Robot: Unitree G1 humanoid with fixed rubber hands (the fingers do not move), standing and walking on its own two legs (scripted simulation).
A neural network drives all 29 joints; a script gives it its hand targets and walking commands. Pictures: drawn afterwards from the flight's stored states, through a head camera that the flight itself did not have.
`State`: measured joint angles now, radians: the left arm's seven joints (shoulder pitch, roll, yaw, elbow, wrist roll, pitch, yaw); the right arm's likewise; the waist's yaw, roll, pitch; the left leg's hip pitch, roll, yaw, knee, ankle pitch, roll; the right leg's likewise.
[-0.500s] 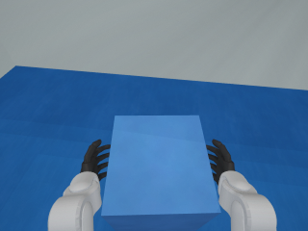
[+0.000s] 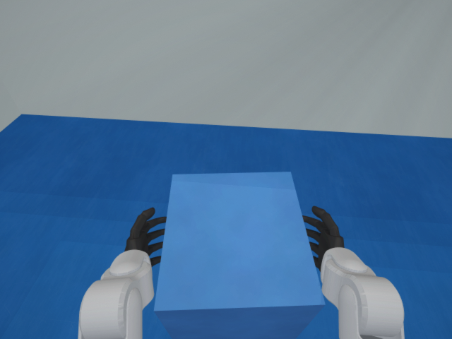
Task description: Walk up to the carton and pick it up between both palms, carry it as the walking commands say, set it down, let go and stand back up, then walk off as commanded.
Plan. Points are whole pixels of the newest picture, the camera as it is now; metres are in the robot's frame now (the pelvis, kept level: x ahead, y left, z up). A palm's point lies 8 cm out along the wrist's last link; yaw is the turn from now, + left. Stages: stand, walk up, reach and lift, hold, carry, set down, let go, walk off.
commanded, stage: carry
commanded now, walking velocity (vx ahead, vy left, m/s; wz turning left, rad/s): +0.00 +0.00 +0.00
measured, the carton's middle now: (233, 264) +0.26 -0.01 +0.02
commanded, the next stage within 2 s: hold in 1.72 s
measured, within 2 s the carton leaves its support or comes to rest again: neither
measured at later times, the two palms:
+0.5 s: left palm (114, 263) +0.24 +0.18 +0.08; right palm (301, 260) +0.23 -0.11 +0.08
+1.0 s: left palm (132, 255) +0.24 +0.15 +0.09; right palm (318, 249) +0.24 -0.14 +0.09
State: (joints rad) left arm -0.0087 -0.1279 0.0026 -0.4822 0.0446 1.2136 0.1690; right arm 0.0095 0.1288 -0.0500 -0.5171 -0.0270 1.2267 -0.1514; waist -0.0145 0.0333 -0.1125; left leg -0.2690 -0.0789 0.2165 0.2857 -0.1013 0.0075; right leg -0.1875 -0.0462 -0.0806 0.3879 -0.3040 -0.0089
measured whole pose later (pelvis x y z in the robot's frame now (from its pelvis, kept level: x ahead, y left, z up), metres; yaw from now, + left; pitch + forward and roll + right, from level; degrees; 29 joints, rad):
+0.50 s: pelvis +0.00 +0.04 -0.01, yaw -1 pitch +3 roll -1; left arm 0.01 -0.13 -0.01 -0.53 0.05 1.21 0.18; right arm 0.04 0.13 -0.04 -0.53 -0.02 1.18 -0.14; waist -0.01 -0.02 -0.06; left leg -0.28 -0.02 0.12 0.48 -0.26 0.09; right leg -0.36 -0.02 -0.01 0.68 -0.39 0.04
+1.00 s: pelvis +0.01 +0.01 -0.01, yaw +1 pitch +4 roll +0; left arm 0.00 -0.13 0.02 -0.49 0.04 1.21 0.17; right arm -0.01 0.13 -0.04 -0.50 -0.02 1.22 -0.16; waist -0.02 0.01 -0.13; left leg -0.29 0.00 0.09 0.48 -0.26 0.04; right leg -0.28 0.02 -0.06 0.46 -0.25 -0.04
